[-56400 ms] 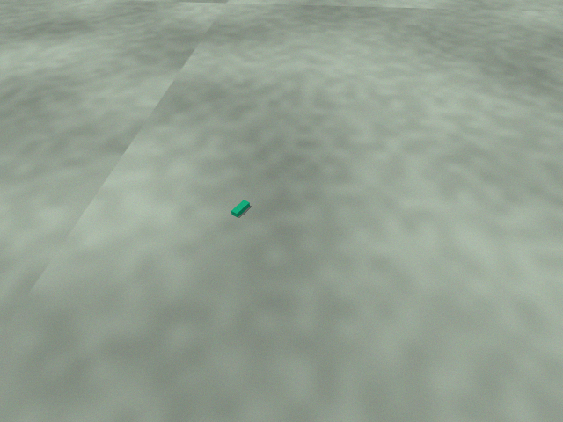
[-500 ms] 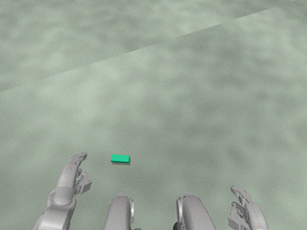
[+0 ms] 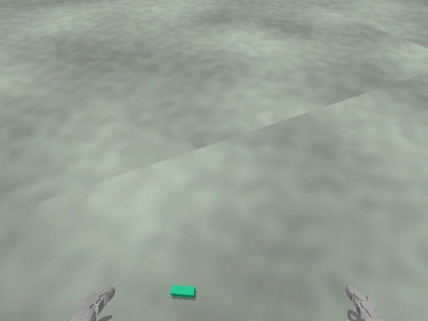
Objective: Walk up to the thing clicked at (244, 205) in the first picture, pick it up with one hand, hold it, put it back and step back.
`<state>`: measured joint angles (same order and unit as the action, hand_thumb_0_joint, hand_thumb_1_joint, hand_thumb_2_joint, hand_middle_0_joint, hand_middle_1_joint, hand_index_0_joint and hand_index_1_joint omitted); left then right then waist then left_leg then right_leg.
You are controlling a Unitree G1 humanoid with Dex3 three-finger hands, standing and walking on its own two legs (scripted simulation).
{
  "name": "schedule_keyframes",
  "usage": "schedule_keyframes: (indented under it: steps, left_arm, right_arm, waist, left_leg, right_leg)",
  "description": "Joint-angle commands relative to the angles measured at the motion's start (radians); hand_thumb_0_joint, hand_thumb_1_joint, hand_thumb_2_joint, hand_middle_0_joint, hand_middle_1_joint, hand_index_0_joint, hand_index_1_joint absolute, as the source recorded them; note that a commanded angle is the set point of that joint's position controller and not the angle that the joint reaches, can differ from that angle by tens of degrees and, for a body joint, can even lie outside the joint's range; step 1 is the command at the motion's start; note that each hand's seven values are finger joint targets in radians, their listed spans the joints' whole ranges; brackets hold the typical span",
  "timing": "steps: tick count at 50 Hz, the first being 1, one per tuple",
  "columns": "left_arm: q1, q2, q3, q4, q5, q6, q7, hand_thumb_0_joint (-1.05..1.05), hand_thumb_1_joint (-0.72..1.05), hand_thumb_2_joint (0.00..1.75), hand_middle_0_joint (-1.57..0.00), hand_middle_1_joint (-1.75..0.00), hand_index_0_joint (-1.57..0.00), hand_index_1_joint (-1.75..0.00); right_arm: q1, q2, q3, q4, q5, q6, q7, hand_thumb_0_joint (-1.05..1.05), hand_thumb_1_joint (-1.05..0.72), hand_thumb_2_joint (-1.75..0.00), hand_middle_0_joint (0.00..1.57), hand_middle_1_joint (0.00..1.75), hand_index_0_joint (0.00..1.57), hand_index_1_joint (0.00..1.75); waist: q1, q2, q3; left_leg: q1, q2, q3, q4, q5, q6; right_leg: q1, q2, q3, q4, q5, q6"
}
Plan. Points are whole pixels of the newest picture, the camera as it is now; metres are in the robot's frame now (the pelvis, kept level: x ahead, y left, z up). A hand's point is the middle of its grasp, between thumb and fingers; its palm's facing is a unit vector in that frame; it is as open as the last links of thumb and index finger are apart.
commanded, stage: home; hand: left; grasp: from above
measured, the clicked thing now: (183, 291) +0.46 +0.15 -0.70
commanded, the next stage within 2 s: stand in 2.00 s
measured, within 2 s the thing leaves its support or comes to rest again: neither
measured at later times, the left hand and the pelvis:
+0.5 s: hand out of the picture +0.16 +0.18 -0.04, palm faces +0.05 -0.98 -0.21, open 7.4 cm; pelvis +0.00 +0.00 +0.00, yaw +0 degrees
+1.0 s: hand out of the picture +0.16 +0.18 -0.04, palm faces +0.04 -0.98 -0.20, open 7.4 cm; pelvis -0.01 +0.00 +0.00, yaw +0 degrees
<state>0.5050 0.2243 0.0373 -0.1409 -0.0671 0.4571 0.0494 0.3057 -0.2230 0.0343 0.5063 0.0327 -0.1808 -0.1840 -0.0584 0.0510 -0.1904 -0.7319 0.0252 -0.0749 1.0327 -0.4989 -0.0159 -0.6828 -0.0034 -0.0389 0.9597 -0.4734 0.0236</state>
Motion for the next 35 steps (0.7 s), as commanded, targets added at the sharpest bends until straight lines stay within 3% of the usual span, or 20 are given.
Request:
schedule_keyframes:
  steps: [1,5,16,21,30,35]
  left_arm:
    - [-0.008,0.086,0.046,-0.192,0.009,-0.031,-0.011,0.0,0.9,0.9,-0.2,-0.3,-0.2,-0.3]
    - [-0.032,0.088,0.043,-0.174,0.016,-0.03,-0.025,0.0,0.9,0.9,-0.2,-0.3,-0.2,-0.3]
    - [-0.025,0.109,0.063,-0.208,0.027,-0.051,-0.016,0.0,0.9,0.9,-0.2,-0.3,-0.2,-0.3]
    - [-0.027,0.101,0.046,-0.202,0.026,-0.049,-0.018,0.0,0.9,0.9,-0.2,-0.3,-0.2,-0.3]
    - [-0.033,0.101,0.053,-0.183,0.015,-0.044,-0.023,0.0,0.9,0.9,-0.2,-0.3,-0.2,-0.3]
    - [-0.02,0.101,0.056,-0.181,0.018,-0.041,-0.021,0.0,0.9,0.9,-0.2,-0.3,-0.2,-0.3]
  right_arm:
    - [-0.07,-0.11,-0.051,-0.155,-0.014,-0.075,-0.012,0.0,-0.9,-0.9,0.2,0.3,0.2,0.3]
    - [-0.077,-0.119,-0.053,-0.153,-0.019,-0.091,-0.01,0.0,-0.9,-0.9,0.2,0.3,0.2,0.3]
    - [-0.094,-0.118,-0.053,-0.144,-0.027,-0.107,-0.006,0.0,-0.9,-0.9,0.2,0.3,0.2,0.3]
    - [-0.09,-0.119,-0.052,-0.137,-0.027,-0.106,-0.007,0.0,-0.9,-0.9,0.2,0.3,0.2,0.3]
    - [-0.096,-0.118,-0.05,-0.141,-0.024,-0.107,-0.006,0.0,-0.9,-0.9,0.2,0.3,0.2,0.3]
    - [-0.088,-0.116,-0.052,-0.139,-0.025,-0.109,-0.008,0.0,-0.9,-0.9,0.2,0.3,0.2,0.3]
  waist:
    - [-0.003,-0.008,-0.025]
    - [-0.007,-0.029,-0.004]
    - [0.022,0.014,-0.051]
    - [0.017,0.031,-0.062]
    - [0.024,-0.011,-0.012]
    - [0.026,-0.018,-0.039]
  left_leg:
    - [0.107,-0.03,0.03,-0.188,0.193,0.03]
    - [0.117,-0.029,0.034,-0.189,0.187,0.03]
    - [0.132,-0.032,0.035,-0.18,0.213,0.024]
    - [0.149,-0.023,0.017,-0.192,0.24,0.019]
    - [0.102,-0.026,0.028,-0.198,0.154,0.025]
    - [0.114,-0.027,0.033,-0.183,0.191,0.025]
  right_leg:
    - [0.051,0.029,-0.04,-0.174,0.167,-0.022]
    - [0.043,0.026,-0.041,-0.172,0.159,-0.018]
    - [0.086,0.022,-0.034,-0.162,0.185,-0.019]
    - [0.074,0.029,-0.043,-0.144,0.198,-0.024]
    - [0.067,0.025,-0.04,-0.168,0.129,-0.019]
    - [0.078,0.024,-0.035,-0.165,0.161,-0.018]
